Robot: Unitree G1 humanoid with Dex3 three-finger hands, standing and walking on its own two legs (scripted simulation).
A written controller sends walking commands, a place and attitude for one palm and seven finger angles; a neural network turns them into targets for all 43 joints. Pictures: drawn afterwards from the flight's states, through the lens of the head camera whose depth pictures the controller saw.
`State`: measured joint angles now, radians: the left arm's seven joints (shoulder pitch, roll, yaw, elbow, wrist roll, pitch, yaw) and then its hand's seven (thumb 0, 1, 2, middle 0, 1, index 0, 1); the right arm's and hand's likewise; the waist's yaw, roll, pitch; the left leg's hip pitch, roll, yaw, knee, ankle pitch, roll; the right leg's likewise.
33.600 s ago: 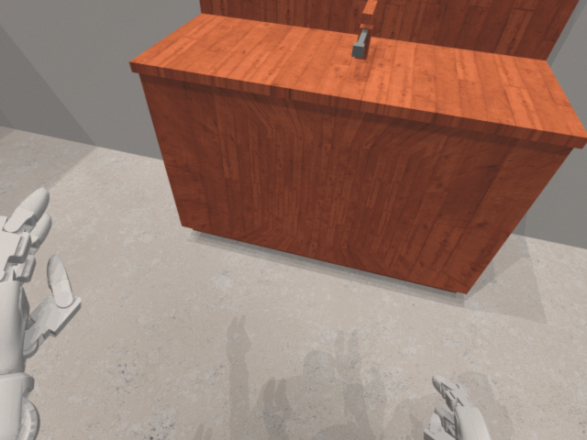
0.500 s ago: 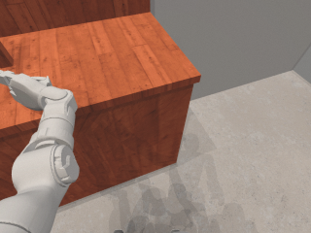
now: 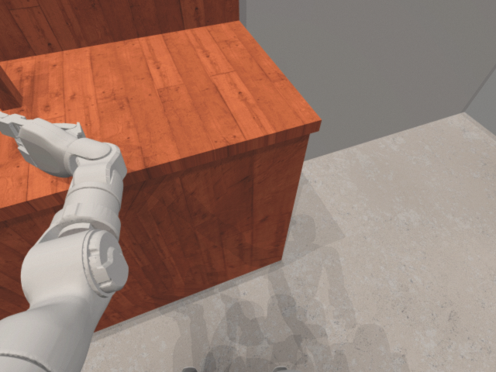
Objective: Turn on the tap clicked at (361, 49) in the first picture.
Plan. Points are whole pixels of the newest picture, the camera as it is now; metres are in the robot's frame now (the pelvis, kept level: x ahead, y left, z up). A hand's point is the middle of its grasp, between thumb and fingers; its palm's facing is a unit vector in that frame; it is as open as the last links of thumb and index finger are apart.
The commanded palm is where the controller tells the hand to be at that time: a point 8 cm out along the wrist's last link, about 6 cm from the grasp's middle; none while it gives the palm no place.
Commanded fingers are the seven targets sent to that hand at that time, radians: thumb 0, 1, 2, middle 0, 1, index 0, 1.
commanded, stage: push the lever round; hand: left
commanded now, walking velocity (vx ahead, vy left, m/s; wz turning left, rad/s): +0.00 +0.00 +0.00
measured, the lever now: out of the picture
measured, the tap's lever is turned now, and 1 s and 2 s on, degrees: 6 0 0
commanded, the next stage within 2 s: none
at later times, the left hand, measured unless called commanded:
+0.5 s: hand (78, 130) +0.49 +0.24 +0.14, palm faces +0.86 -0.48 -0.15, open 8.5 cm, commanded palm +0.49 +0.26 +0.14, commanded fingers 0.00 0.90 0.90 -0.15 -0.15 -0.15 -0.15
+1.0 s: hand (67, 133) +0.48 +0.26 +0.14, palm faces +0.87 -0.47 -0.15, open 8.5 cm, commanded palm +0.49 +0.27 +0.14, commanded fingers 0.00 0.90 0.90 -0.15 -0.15 -0.15 -0.15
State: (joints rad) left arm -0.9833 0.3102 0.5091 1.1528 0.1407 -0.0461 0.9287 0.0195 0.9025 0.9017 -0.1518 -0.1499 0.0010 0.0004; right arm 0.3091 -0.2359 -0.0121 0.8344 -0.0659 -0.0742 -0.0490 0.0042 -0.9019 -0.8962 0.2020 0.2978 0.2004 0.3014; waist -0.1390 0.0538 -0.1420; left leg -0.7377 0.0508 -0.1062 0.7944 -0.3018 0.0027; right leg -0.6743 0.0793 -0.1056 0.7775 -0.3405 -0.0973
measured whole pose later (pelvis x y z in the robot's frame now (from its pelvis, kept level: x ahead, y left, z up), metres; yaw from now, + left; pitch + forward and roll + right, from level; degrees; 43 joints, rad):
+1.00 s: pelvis +0.00 +0.00 +0.00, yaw +0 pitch +13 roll -1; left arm -0.95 0.32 0.50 1.12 0.13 -0.05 0.91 0.02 0.90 0.90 -0.15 -0.15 0.00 0.00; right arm 0.30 -0.24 -0.01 0.84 -0.06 -0.07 -0.06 0.00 -0.90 -0.90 0.20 0.30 0.20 0.30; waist -0.13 0.05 -0.14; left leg -0.73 0.05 -0.11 0.79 -0.30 0.01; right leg -0.66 0.08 -0.11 0.77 -0.34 -0.09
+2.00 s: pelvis +0.01 +0.01 +0.01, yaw +0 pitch +12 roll -1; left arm -0.92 0.27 0.46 1.08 0.10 -0.07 0.93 0.02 0.90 0.90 -0.15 -0.15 0.00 0.00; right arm 0.30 -0.24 -0.01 0.85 -0.06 -0.07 -0.06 0.00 -0.90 -0.90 0.20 0.30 0.20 0.30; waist -0.11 0.05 -0.13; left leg -0.69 0.04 -0.10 0.77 -0.30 -0.01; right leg -0.62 0.07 -0.10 0.75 -0.34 -0.08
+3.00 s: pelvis +0.01 +0.00 +0.00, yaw +1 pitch +12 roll -1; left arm -0.92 0.29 0.47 1.08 0.10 -0.06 0.89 0.02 0.90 0.90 -0.15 -0.15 0.00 0.00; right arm 0.29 -0.25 -0.02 0.84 -0.05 -0.06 -0.06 0.00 -0.90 -0.90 0.20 0.30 0.20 0.30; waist -0.11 0.05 -0.13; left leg -0.69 0.04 -0.11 0.77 -0.30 0.00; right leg -0.62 0.07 -0.11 0.75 -0.35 -0.09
